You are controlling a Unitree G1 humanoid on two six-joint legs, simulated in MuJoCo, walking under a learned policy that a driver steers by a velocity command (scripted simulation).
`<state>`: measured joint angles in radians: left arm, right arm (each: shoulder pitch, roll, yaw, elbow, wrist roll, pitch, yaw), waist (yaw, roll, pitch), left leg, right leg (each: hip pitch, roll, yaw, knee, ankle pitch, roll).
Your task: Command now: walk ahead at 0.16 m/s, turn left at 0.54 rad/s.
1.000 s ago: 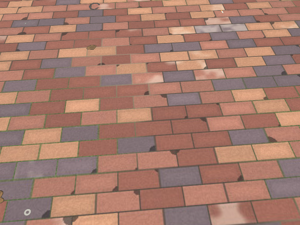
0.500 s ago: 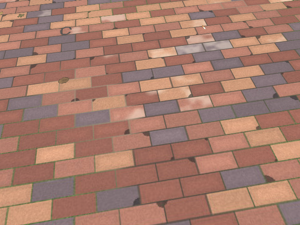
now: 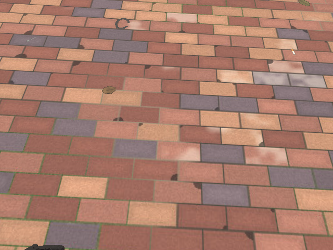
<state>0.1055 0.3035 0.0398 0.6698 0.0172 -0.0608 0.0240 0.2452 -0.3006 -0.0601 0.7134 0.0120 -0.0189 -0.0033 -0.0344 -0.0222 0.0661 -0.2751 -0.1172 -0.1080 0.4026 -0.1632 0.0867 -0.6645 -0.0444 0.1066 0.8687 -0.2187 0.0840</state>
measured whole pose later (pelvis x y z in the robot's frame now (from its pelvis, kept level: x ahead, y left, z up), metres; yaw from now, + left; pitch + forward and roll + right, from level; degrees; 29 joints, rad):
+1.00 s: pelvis +0.14 +0.01 -0.01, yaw +11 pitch -1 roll +0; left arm 0.18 0.25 0.04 0.93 0.00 0.01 0.04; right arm 0.24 -0.22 -0.02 0.85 -0.01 -0.01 -0.01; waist 0.01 0.00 0.03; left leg -0.15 -0.03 -0.04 0.50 -0.33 0.02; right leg -0.24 -0.03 0.05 0.49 -0.22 0.05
